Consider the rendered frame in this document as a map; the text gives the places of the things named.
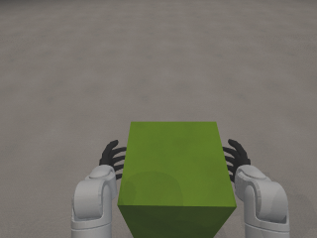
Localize robot left forearm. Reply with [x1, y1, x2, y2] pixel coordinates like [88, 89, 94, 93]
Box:
[70, 165, 118, 238]

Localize carton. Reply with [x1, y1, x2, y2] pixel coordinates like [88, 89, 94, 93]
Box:
[117, 121, 237, 238]

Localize robot right hand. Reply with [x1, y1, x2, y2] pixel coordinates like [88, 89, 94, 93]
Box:
[222, 139, 251, 183]

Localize robot left hand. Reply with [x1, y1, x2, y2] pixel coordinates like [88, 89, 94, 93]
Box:
[99, 140, 127, 179]

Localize robot right forearm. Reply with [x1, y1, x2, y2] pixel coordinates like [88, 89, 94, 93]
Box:
[234, 165, 290, 238]

